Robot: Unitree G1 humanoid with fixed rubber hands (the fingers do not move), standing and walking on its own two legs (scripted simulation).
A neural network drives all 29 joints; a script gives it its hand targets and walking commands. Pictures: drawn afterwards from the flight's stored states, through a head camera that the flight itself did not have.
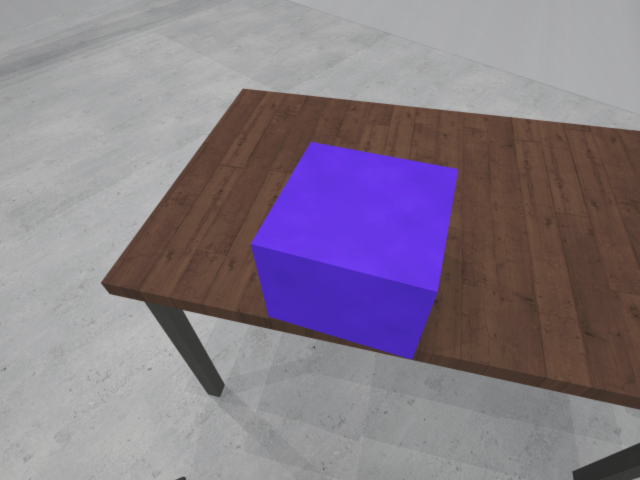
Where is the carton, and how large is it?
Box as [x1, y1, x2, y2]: [251, 142, 457, 359]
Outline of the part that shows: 310,142 251,242 251,247 268,316 411,359 437,291 457,169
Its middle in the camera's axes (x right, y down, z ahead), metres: +0.06 +0.02 +0.63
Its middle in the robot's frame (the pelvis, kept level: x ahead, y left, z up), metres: +0.46 -0.03 -0.02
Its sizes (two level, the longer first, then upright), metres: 0.243 0.236 0.192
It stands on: a table, 0.65 m high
